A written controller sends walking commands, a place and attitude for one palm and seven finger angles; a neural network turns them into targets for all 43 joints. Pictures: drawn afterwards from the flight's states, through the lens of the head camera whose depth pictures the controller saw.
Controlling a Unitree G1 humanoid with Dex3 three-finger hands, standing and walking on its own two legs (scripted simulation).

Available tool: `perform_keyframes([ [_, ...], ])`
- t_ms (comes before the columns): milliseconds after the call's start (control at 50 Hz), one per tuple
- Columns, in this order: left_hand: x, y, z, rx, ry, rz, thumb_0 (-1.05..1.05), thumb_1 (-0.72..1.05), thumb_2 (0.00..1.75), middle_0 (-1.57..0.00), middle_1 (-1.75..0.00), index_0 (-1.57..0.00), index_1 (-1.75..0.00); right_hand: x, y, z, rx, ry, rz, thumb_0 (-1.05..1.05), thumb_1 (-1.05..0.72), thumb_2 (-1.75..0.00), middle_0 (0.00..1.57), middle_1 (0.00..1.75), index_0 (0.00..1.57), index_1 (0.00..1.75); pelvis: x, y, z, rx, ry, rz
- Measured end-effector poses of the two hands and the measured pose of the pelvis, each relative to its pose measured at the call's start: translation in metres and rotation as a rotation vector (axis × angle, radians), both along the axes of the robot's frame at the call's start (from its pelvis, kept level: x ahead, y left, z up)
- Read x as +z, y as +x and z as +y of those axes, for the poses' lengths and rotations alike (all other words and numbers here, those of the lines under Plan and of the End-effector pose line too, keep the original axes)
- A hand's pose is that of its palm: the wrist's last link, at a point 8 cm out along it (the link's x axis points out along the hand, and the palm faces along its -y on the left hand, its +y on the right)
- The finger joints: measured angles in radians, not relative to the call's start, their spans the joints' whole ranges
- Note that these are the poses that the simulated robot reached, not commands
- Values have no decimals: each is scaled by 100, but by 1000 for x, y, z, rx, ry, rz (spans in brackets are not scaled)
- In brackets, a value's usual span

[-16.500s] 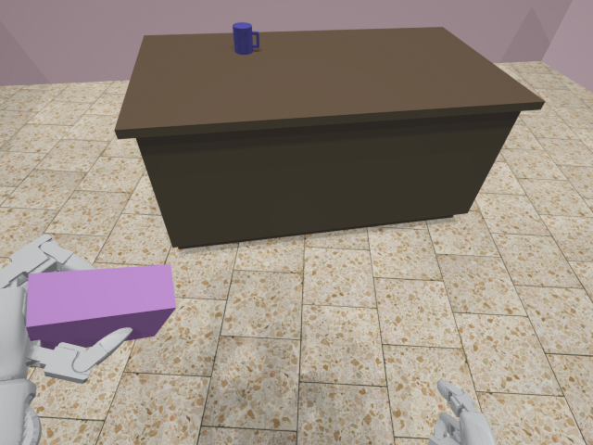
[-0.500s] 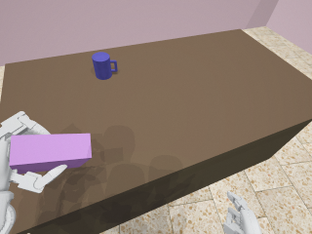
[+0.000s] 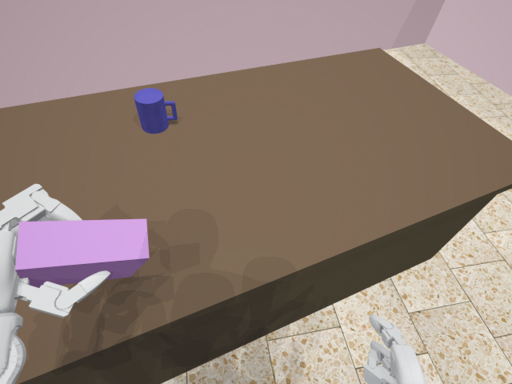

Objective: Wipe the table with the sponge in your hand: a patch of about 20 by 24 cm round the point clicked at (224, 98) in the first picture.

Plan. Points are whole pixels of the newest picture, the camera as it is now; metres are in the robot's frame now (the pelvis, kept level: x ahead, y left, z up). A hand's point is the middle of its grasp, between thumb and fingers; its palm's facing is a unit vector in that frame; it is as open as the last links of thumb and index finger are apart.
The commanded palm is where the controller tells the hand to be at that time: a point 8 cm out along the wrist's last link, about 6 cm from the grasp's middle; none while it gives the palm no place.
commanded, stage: shuffle to correct the standing spot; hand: left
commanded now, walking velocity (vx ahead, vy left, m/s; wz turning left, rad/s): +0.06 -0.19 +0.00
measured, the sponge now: (103, 253) +0.23 +0.22 +0.13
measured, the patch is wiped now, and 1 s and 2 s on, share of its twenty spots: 0.00 0.00 0.00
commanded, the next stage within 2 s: none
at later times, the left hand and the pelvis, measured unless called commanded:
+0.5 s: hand (120, 245) +0.23 +0.19 +0.16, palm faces +0.30 -0.87 -0.40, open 9.2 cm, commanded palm +0.17 +0.23 +0.17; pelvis +0.01 -0.05 -0.01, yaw +0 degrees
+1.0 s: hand (121, 249) +0.23 +0.19 +0.16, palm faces +0.31 -0.86 -0.40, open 9.2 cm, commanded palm +0.17 +0.22 +0.17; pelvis +0.01 -0.06 -0.01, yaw +0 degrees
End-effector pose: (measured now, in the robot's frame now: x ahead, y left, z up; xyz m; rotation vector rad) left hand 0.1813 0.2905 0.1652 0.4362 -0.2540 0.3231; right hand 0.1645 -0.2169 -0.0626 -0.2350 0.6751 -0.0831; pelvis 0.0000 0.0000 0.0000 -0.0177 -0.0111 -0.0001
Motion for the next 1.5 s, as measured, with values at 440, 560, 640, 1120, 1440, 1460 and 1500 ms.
perform_keyframes([
  [440,5,16,-55,-55,20,32,0,-42,105,-82,-139,-82,-139,-8,3,-65,-73,-20,16,1,-90,-90,20,30,20,30,-7,12,-45,-4,1,11],
  [560,8,14,-63,-57,33,28,0,-42,105,-82,-139,-82,-139,-11,2,-77,-86,-22,23,1,-90,-90,20,30,20,30,-8,14,-53,3,2,8],
  [640,7,13,-63,-44,26,33,0,-42,105,-82,-139,-82,-139,-12,2,-79,-86,-18,30,1,-90,-90,20,30,20,30,-8,14,-56,4,0,8],
  [1120,4,8,-61,-33,13,46,0,-42,105,-82,-139,-82,-139,-10,8,-63,-47,7,25,1,-90,-90,20,30,20,30,-7,11,-55,7,-1,3],
  [1440,5,10,-60,-44,25,49,0,-43,105,-82,-139,-82,-139,-12,2,-62,-58,9,38,1,-90,-90,20,30,20,30,-7,10,-53,9,-2,3],
  [1460,5,10,-60,-44,28,50,0,-43,105,-82,-139,-82,-139,-12,2,-62,-58,9,38,1,-90,-90,20,30,20,30,-7,10,-53,10,-2,2],
  [1500,6,9,-59,-43,32,52,0,-43,105,-82,-139,-82,-139,-12,2,-63,-58,11,37,1,-90,-90,20,30,20,30,-7,10,-53,10,-3,2],
])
